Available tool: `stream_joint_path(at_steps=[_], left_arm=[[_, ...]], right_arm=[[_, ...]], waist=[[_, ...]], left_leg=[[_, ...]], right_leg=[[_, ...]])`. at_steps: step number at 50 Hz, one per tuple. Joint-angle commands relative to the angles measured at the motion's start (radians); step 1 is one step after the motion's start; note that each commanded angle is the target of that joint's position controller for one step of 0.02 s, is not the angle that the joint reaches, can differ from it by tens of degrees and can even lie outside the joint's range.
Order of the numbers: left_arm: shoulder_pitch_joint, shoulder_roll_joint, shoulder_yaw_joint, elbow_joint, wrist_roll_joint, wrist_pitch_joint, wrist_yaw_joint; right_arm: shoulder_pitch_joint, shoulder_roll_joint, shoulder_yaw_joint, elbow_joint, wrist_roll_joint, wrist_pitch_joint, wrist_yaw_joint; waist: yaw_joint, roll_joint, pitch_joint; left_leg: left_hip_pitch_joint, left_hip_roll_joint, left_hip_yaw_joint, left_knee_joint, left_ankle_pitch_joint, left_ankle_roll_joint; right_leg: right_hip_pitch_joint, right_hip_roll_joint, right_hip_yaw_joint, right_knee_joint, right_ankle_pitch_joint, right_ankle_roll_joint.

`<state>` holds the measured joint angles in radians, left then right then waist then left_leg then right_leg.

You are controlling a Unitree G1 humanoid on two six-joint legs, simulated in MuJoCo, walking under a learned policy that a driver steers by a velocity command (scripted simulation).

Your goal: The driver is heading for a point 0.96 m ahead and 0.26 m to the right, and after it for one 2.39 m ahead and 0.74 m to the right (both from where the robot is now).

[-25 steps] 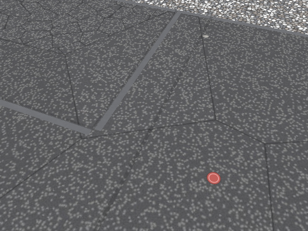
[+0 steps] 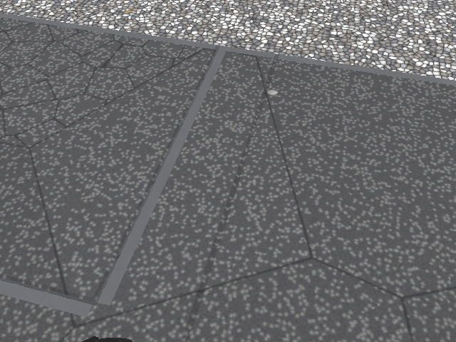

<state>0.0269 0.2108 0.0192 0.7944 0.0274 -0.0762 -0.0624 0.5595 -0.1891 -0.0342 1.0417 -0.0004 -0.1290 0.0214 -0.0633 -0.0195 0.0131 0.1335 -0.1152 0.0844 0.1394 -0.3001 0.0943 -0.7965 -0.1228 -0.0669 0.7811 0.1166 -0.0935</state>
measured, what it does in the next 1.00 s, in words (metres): walks ahead, turning right: right foot, then left foot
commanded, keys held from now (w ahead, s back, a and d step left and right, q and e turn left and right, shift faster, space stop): w+e+shift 0.82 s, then w+q+shift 0.18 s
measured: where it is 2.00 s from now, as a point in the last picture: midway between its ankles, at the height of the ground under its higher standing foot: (352, 95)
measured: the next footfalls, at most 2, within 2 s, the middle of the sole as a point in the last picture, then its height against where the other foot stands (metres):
right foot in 0.16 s outside the picture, level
left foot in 0.58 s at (220, 242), level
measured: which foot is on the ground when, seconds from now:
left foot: down 0.00-0.16, up 0.18-0.56, down 0.58-1.00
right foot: up 0.00-0.14, down 0.16-0.56, up 0.58-1.00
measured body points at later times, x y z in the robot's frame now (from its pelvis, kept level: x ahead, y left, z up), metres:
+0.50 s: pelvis +0.49 -0.04 +0.00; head +0.53 -0.06 +0.45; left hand +0.50 +0.24 -0.13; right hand +0.70 -0.31 -0.05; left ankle +0.76 +0.06 -0.68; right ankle +0.31 -0.05 -0.73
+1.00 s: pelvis +0.91 -0.22 -0.02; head +0.93 -0.24 +0.43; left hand +1.25 -0.28 -0.06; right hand +0.65 -0.32 -0.15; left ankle +0.79 +0.03 -0.72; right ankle +0.99 -0.38 -0.72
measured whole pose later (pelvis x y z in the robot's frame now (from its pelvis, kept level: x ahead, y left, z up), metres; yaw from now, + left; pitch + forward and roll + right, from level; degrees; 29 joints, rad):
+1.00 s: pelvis +0.91 -0.22 -0.02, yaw -42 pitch +2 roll +1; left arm -0.10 0.26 -0.01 0.61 0.05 -0.05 -0.07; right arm 0.59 -0.24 -0.01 0.99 -0.02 -0.09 0.00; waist -0.10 -0.02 0.03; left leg 0.26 0.04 0.24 0.26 -0.43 -0.04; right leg -0.62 0.02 -0.08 0.64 -0.10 -0.18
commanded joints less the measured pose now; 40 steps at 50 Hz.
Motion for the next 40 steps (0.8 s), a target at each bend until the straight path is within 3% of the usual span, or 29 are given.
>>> stream_joint_path(at_steps=[1,4,5,6,7,8,9,10,11,12,13,14,16,18,20,22,24,26,27,28,29,30,31,32,33,34,35,37,40], left_arm=[[-0.113,0.034,-0.009,-0.066,-0.018,-0.008,-0.003],[-0.059,0.082,0.005,-0.05,-0.015,-0.008,0.009],[0.042,0.108,0.015,-0.026,-0.013,-0.008,0.013],[0.218,0.146,0.033,0.029,-0.014,-0.007,0.018],[0.426,0.179,0.055,0.092,-0.011,-0.004,0.026],[0.533,0.227,0.082,0.116,-0.002,0.01,0.04],[0.471,0.317,0.108,0.117,0.021,0.02,0.039],[0.427,0.267,0.108,0.106,0.001,0.023,0.036],[0.386,0.213,0.097,0.11,-0.005,0.019,0.039],[0.355,0.168,0.088,0.118,-0.003,0.016,0.04],[0.34,0.154,0.082,0.118,-0.006,0.008,0.048],[0.324,0.136,0.071,0.117,-0.011,-0.001,0.055],[0.327,0.153,0.068,0.109,-0.029,-0.024,0.056],[0.342,0.185,0.074,0.094,-0.029,-0.037,0.054],[0.378,0.198,0.082,0.089,-0.028,-0.04,0.047],[0.429,0.22,0.092,0.091,-0.037,-0.039,0.04],[0.448,0.234,0.097,0.087,-0.04,-0.033,0.043],[0.436,0.26,0.103,0.077,-0.037,-0.029,0.054],[0.414,0.297,0.111,0.068,-0.029,-0.029,0.054],[0.353,0.323,0.117,0.05,-0.024,-0.031,0.051],[0.316,0.229,0.093,0.017,-0.018,-0.04,0.048],[0.447,0.05,0.049,-0.028,-0.071,-0.035,0.056],[0.424,0.14,0.044,-0.045,-0.058,-0.02,0.066],[0.313,0.186,0.055,-0.035,-0.033,-0.005,0.063],[0.265,0.185,0.057,-0.04,-0.017,0.005,0.049],[0.226,0.17,0.056,-0.05,-0.006,0.016,0.033],[0.22,0.137,0.05,-0.07,0.005,0.031,0.017],[0.163,0.087,0.033,-0.117,0.006,0.056,0.003],[0.067,0.082,0.016,-0.19,0.009,0.064,-0.016]], right_arm=[[-0.017,-0.145,-0.014,-0.054,0.003,-0.029,-0.014],[0.012,-0.19,-0.017,-0.044,-0.029,-0.005,-0.047],[0.001,-0.213,-0.024,-0.043,-0.044,0.01,-0.062],[-0.029,-0.234,-0.032,-0.053,-0.056,0.026,-0.073],[-0.092,-0.257,-0.043,-0.073,-0.056,0.037,-0.075],[-0.145,-0.215,-0.036,-0.101,-0.06,0.028,-0.063],[-0.061,-0.066,-0.005,-0.174,-0.002,0.004,-0.028],[-0.19,-0.141,-0.003,-0.225,-0.005,-0.02,-0.031],[-0.289,-0.169,-0.005,-0.258,-0.014,-0.035,-0.027],[-0.305,-0.156,-0.001,-0.267,-0.023,-0.041,-0.024],[-0.328,-0.141,0.004,-0.283,-0.044,-0.026,-0.02],[-0.318,-0.125,0.01,-0.291,-0.066,-0.001,-0.014],[-0.348,-0.11,0.018,-0.324,-0.082,0.033,-0.004],[-0.503,-0.11,0.03,-0.401,-0.073,0.041,0.004],[-0.611,-0.098,0.042,-0.443,-0.054,0.037,0.013],[-0.647,-0.106,0.044,-0.46,-0.037,0.035,0.013],[-0.675,-0.132,0.039,-0.483,-0.03,0.035,0.005],[-0.6,-0.183,0.021,-0.471,-0.031,0.032,-0.01],[-0.477,-0.232,-0.001,-0.442,-0.026,0.026,-0.023],[-0.281,-0.274,-0.022,-0.396,-0.024,0.023,-0.041],[-0.063,-0.346,-0.05,-0.362,-0.048,0.024,-0.063],[-0.074,-0.402,-0.06,-0.361,-0.1,0.024,-0.059],[-0.153,-0.362,-0.072,-0.367,-0.074,0.034,-0.044],[-0.249,-0.243,-0.049,-0.381,-0.063,0.037,-0.038],[-0.277,-0.193,-0.037,-0.364,-0.058,0.038,-0.033],[-0.258,-0.176,-0.031,-0.339,-0.061,0.037,-0.033],[-0.225,-0.155,-0.023,-0.304,-0.054,0.031,-0.033],[-0.186,-0.122,-0.017,-0.252,-0.027,0.012,-0.017],[-0.21,-0.13,-0.017,-0.234,-0.017,-0.007,-0.007]], waist=[[0.03,0.039,0.161],[0.072,0.123,0.049],[0.129,0.151,-0.018],[0.208,0.172,-0.109],[0.312,0.168,-0.183],[0.331,0.099,-0.221],[0.165,-0.296,-0.274],[0.195,-0.096,-0.267],[0.176,0.02,-0.142],[0.117,0.109,-0.058],[0.078,0.123,-0.009],[0.034,0.122,0.02],[0.009,0.095,0.062],[0.036,0.062,0.124],[0.082,0.024,0.131],[0.128,-0.012,0.086],[0.147,-0.039,0.061],[0.107,-0.045,-0.015],[0.042,-0.05,-0.103],[-0.077,-0.049,-0.195],[-0.16,0.018,-0.328],[-0.033,0.329,-0.444],[-0.015,0.341,-0.427],[-0.021,0.192,-0.239],[-0.009,0.092,-0.136],[-0.001,0.067,-0.086],[0.023,0.09,-0.047],[0.05,0.116,-0.002],[0.083,0.12,0.039]], left_leg=[[-0.175,0.255,-0.015,-0.174,0.697,0.033],[0.08,0.294,0.062,0.059,1.32,-0.026],[0.108,0.31,0.078,0.231,1.442,-0.041],[0.091,0.32,0.083,0.463,1.485,-0.049],[-0.011,0.312,0.094,0.759,1.398,-0.045],[-0.288,0.234,0.075,1.11,0.829,-0.018],[-0.857,0.038,-0.033,1.509,-0.179,-0.098],[-0.997,0.084,-0.173,1.502,-0.078,-0.055],[-0.993,0.141,-0.195,1.393,0.004,-0.037],[-0.927,0.175,-0.182,1.287,0.032,-0.032],[-0.874,0.196,-0.185,1.234,0.016,-0.05],[-0.824,0.211,-0.176,1.19,0.003,-0.073],[-0.793,0.234,-0.141,1.069,-0.028,-0.111],[-0.753,0.228,-0.083,0.869,0.094,-0.143],[-0.652,0.198,-0.057,0.65,0.296,-0.143],[-0.577,0.156,-0.046,0.533,0.428,-0.126],[-0.563,0.135,-0.061,0.441,0.425,-0.109],[-0.428,0.094,-0.077,0.358,0.351,-0.092],[-0.289,0.083,-0.09,0.363,0.28,-0.082],[-0.077,0.123,-0.102,0.374,0.221,-0.074],[0.165,0.293,-0.255,0.414,-0.071,-0.053],[0.387,0.621,-0.756,0.282,-0.236,0.025],[0.301,0.61,-0.964,0.154,-0.441,0.065],[0.129,0.535,-0.76,0.126,-0.449,0.045],[0.001,0.49,-0.594,0.127,-0.265,0.033],[-0.077,0.453,-0.469,0.117,-0.111,0.017],[-0.143,0.43,-0.375,0.101,-0.031,0.006],[-0.18,0.415,-0.242,0.078,0.127,-0.02],[-0.254,0.378,-0.037,0.026,0.347,-0.045]], right_leg=[[0.206,0.076,-0.086,-0.173,0.099,-0.038],[0.268,0.209,-0.143,-0.199,-0.061,-0.078],[0.365,0.242,-0.142,-0.197,-0.113,-0.095],[0.525,0.265,-0.127,-0.197,-0.16,-0.116],[0.736,0.242,-0.087,-0.27,-0.182,-0.149],[0.962,0.12,0.089,-0.187,-0.395,-0.182],[1.303,-0.158,0.731,-0.306,-0.45,-0.412],[1.276,-0.157,0.87,-0.482,-0.542,-0.401],[1.12,-0.131,0.763,-0.534,-0.521,-0.344],[0.947,-0.094,0.673,-0.565,-0.432,-0.297],[0.813,-0.048,0.6,-0.569,-0.342,-0.274],[0.704,-0.005,0.541,-0.584,-0.311,-0.259],[0.556,0.046,0.473,-0.612,-0.282,-0.252],[0.419,0.088,0.432,-0.665,-0.183,-0.243],[0.384,0.132,0.391,-0.661,-0.033,-0.194],[0.464,0.124,0.399,-0.642,0.111,-0.155],[0.599,0.102,0.417,-0.588,0.21,-0.131],[0.701,0.098,0.428,-0.432,0.419,-0.087],[0.719,0.098,0.432,-0.263,0.499,-0.065],[0.635,0.128,0.421,-0.038,0.438,-0.05],[0.479,0.174,0.37,0.276,0.154,-0.048],[0.166,0.266,0.257,0.588,-0.66,-0.024],[0.049,0.195,0.202,0.67,-0.561,-0.044],[0.022,0.131,0.174,0.635,-0.442,-0.04],[0.038,0.1,0.158,0.589,-0.391,-0.033],[0.053,0.073,0.155,0.567,-0.386,-0.027],[0.064,0.052,0.153,0.554,-0.384,-0.022],[0.019,0.017,0.137,0.543,-0.373,-0.022],[0.011,0.012,0.092,0.457,-0.227,-0.021]])
Keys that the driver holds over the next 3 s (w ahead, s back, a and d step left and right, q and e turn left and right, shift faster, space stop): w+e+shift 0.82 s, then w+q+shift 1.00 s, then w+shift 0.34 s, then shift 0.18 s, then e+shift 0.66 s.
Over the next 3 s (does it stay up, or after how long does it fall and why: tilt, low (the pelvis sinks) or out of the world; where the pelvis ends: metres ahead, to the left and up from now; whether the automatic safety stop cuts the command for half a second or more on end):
stays up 2.25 -0.74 -0.09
